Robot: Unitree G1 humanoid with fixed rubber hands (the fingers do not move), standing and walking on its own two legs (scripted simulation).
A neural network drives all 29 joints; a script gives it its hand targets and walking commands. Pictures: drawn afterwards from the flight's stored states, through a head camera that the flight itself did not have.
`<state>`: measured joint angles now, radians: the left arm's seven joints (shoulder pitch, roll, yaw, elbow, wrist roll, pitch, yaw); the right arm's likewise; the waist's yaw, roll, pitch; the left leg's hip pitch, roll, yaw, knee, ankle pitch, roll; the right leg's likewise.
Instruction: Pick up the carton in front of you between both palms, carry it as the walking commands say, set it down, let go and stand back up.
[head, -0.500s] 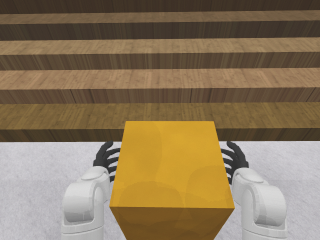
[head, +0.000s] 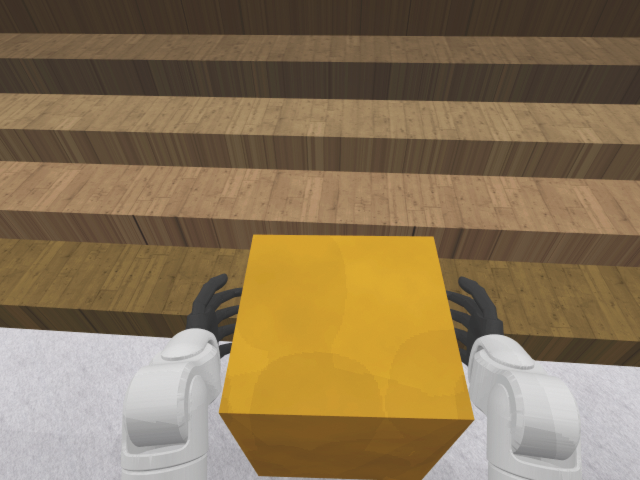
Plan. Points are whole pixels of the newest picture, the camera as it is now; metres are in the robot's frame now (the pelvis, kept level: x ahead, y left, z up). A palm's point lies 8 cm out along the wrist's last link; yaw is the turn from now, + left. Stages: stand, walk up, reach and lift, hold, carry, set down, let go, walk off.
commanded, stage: carry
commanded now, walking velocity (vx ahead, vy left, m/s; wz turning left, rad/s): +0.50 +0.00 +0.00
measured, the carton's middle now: (340, 363) +0.28 +0.00 +0.02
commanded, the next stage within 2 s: none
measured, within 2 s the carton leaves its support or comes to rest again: neither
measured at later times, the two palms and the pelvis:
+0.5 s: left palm (261, 102) +0.67 +0.14 +0.17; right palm (441, 105) +0.67 -0.16 +0.16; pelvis +0.32 +0.00 -0.01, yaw +0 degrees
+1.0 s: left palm (279, 41) +1.03 +0.16 +0.14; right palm (405, 40) +1.04 -0.14 +0.14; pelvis +0.65 +0.00 +0.00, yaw -3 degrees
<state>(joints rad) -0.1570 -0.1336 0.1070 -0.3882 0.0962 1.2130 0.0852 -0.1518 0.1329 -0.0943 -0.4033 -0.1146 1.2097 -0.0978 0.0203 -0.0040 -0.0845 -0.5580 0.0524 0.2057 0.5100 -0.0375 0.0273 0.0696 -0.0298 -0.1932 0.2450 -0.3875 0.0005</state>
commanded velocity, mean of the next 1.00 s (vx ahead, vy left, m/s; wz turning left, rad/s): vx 0.50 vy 0.00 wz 0.00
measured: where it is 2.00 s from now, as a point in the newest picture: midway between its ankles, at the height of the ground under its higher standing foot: (318, 171)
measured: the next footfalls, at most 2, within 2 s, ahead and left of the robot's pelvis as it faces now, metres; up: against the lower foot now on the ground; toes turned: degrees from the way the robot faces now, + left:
left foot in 0.04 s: +0.21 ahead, +0.09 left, +0.00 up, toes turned +10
right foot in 0.52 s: +0.51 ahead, -0.09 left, +0.00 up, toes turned -8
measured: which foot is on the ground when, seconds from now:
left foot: up 0.00-0.02, down 0.04-0.54, up 0.56-1.00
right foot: down 0.00-0.06, up 0.08-0.50, down 0.52-1.00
